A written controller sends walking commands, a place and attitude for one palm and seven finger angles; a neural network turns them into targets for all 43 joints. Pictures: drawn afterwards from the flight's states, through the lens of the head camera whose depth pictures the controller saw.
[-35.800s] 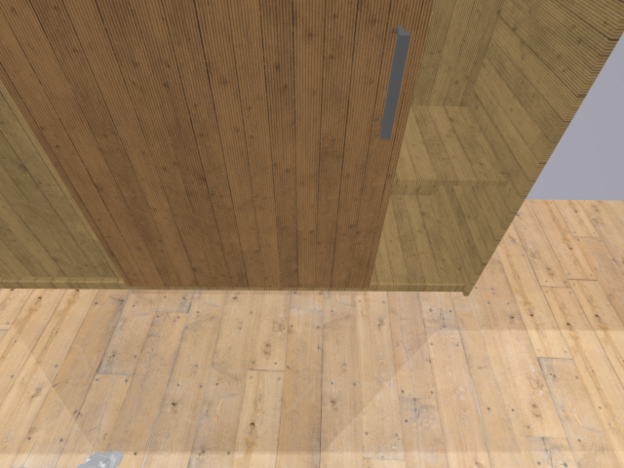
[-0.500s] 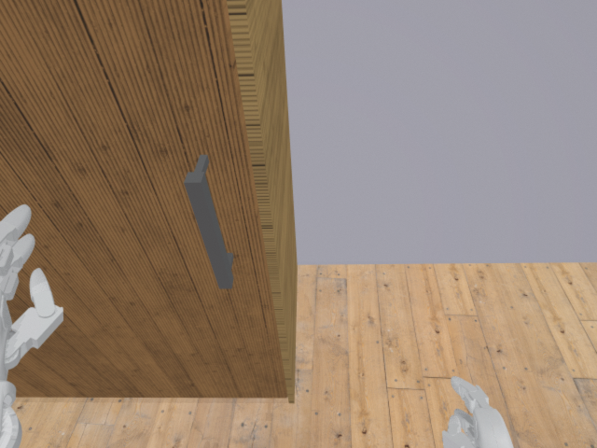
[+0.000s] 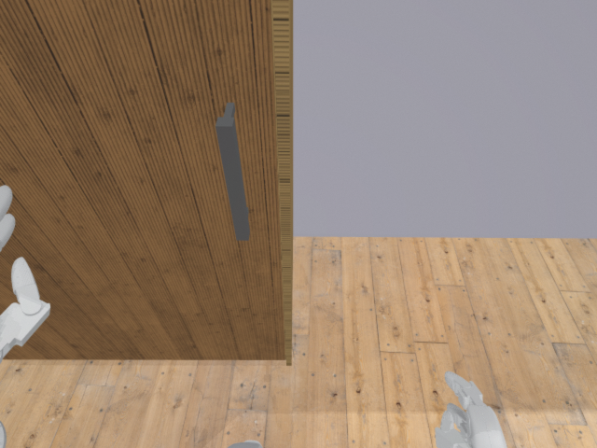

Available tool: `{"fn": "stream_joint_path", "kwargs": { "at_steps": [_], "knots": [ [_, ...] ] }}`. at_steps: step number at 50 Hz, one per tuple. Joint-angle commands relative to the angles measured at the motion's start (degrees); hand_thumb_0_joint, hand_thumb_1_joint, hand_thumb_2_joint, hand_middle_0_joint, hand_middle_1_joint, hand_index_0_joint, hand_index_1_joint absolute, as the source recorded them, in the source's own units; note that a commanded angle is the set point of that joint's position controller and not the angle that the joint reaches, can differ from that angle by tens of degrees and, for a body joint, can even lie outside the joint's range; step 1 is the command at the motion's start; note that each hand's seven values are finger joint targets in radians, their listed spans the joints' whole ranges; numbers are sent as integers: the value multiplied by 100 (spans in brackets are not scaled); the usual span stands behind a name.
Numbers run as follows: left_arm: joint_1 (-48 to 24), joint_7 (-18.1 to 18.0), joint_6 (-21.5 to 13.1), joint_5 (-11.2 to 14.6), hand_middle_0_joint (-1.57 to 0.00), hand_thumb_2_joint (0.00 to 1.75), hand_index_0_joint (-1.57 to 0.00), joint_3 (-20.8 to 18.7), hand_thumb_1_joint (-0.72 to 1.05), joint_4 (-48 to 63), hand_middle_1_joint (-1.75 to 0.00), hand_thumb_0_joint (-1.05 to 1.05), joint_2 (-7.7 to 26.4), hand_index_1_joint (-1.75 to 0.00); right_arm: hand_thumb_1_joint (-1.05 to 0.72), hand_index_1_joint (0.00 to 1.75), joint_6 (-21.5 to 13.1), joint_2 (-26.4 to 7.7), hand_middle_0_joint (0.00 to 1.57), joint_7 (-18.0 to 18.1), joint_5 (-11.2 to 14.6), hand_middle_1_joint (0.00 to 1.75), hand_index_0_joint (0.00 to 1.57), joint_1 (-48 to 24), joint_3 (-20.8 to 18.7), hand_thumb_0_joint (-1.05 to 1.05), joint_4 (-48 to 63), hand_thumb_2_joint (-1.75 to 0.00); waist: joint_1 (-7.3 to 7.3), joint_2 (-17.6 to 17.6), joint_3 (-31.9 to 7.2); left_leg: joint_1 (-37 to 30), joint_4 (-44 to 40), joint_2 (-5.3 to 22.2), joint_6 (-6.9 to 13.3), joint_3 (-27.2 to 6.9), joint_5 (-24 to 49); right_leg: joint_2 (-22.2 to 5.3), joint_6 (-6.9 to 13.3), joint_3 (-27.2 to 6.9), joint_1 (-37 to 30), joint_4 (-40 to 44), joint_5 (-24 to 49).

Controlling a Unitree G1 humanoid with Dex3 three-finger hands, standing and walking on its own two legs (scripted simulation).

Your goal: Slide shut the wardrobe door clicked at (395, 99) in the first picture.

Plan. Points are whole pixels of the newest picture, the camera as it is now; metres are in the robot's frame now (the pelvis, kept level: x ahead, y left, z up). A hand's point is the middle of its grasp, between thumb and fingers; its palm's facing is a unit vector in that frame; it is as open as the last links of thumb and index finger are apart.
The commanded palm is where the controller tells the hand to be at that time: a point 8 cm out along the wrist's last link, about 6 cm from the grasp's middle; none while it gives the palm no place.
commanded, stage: step back with the hand held close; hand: left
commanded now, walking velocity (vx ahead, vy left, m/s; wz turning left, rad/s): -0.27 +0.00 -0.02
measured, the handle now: (237, 178) +0.47 +0.14 +0.11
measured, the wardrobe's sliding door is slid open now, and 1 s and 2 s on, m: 0.00 0.00 0.00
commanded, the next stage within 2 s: stop stepping back and stand still in 0.54 s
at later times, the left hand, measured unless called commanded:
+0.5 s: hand out of the picture +0.10 +0.27 +0.18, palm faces +0.51 -0.76 -0.39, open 7.4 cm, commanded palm +0.05 +0.31 +0.19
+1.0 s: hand out of the picture -0.03 +0.35 +0.17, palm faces +0.62 -0.73 -0.27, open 7.4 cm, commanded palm -0.09 +0.36 +0.19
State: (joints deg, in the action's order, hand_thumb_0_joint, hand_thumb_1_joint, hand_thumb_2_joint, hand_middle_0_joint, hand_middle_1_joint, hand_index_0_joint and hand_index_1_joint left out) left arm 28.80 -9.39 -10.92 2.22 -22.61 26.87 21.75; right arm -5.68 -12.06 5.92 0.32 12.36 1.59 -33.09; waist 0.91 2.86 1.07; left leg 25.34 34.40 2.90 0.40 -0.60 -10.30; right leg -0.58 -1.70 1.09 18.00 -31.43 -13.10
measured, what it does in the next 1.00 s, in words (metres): walks backwards: right foot, then left foot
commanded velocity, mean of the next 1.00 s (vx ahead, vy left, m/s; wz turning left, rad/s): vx -0.14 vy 0.00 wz -0.03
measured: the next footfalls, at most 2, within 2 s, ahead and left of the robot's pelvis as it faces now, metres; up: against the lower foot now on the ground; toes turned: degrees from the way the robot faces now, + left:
right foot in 0.74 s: -0.14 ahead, -0.10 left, +0.00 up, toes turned +7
left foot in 0.94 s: -0.13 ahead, +0.17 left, +0.00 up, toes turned +5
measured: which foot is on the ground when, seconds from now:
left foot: down 0.00-0.74, up 0.76-0.92, down 0.94-1.00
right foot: down 0.00-0.54, up 0.56-0.72, down 0.74-0.96, up 0.98-1.00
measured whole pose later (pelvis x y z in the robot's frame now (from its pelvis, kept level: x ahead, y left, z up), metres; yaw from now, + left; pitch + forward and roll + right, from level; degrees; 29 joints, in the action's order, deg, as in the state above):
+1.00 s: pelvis -0.21 +0.05 +0.00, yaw +5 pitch -2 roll -1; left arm 21.6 -10.2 -9.1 2.4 -22.9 21.6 20.4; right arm -7.3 -12.3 5.0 0.2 13.5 1.3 -38.9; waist 2.2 -2.5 -2.4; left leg 16.8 34.4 0.2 2.0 2.5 -16.3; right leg -1.0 -1.1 -1.5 15.8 -35.8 -19.5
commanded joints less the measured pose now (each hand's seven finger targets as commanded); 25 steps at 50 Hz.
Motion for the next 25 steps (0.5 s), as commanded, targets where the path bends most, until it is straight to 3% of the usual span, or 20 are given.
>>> {"fn": "stream_joint_path", "kwargs": {
  "at_steps": [1,4,7,11,15,18,20,21,23,24,25],
  "knots": [
    [-292,-206,-476,-1,-20,90,-20,-838,90,1352,-30,0,1174,-30,-90,30,-447,-752,20,84,-81,30,20,-514,-339,0,788,-90,-20,76,-573,96,-897,160,110,-304,-1860,-218,291,-518,-24,770,-1174],
    [-386,-237,-493,6,-20,90,-20,-771,90,1287,-30,0,1115,-30,-90,30,-491,-742,20,66,-90,30,20,-491,-333,0,684,-90,-38,-112,-521,-153,-600,69,35,-195,-1688,-363,348,-639,405,1003,-1506],
    [-420,-259,-501,7,-20,90,-20,-687,90,1220,-30,0,1037,-30,-90,30,-529,-784,20,81,-84,30,20,-517,-324,0,651,-90,-39,120,-472,-99,-865,173,57,-403,-1818,-203,294,-464,406,848,-1566],
    [-374,-240,-582,-25,-20,90,-20,-798,90,1283,-30,0,1067,-30,-90,30,-599,-861,20,94,-72,30,20,-586,-356,0,714,-90,13,667,-513,756,-1634,490,230,-848,-2382,241,155,-161,-557,83,-980],
    [-109,-169,-670,-22,-20,90,-20,-1014,90,1416,-30,0,1219,-30,-90,30,-657,-846,20,38,-77,30,20,-577,-430,0,776,-90,47,599,-764,1013,-1495,472,294,-795,-2417,290,196,-350,-956,-80,-710],
    [-68,-156,-687,-28,-20,90,-20,-1044,90,1509,-30,0,1251,-30,-90,30,-632,-764,20,-9,-103,30,20,-495,-439,0,733,-90,5,-6,-643,598,-573,107,98,-327,-2312,-165,422,-1057,-18,675,-1385],
    [-150,-213,-622,-8,-20,90,-20,-997,90,1349,-30,0,1304,-30,-90,30,-535,-733,20,-26,-152,30,20,-377,-447,0,522,-90,-16,-708,-588,-542,783,-228,-183,33,-1702,-852,725,-1659,1536,1507,-2172],
    [-318,-241,-588,-20,-20,90,-20,-800,90,1339,-30,0,1189,-30,-90,30,-467,-674,20,-47,-147,30,20,-342,-409,0,430,-90,-76,-994,-536,-1067,1300,-273,-233,67,-1441,-1127,812,-1684,2208,1742,-2386],
    [-766,-268,-529,-42,-20,90,-20,-650,90,1367,-30,0,1192,-30,-90,30,-354,-692,20,-43,-117,30,20,-330,-378,0,348,-90,-201,-1149,-382,-1589,1477,-239,-192,-17,-1283,-1061,663,-1203,2940,1663,-2586],
    [-963,-257,-527,-39,-20,90,-20,-643,90,1403,-30,0,1230,-30,-90,30,-340,-742,20,-10,-102,30,20,-360,-352,0,386,-90,-218,-894,-217,-1409,882,-91,-112,-281,-1551,-807,513,-890,2896,1331,-2576],
    [-1192,-239,-517,-24,-20,90,-20,-620,90,1504,-30,0,1250,-30,-90,30,-347,-812,20,53,-102,30,20,-437,-317,0,457,-90,-213,-266,-59,-810,-198,152,12,-666,-1979,-394,324,-545,2447,683,-2492]
  ]
}}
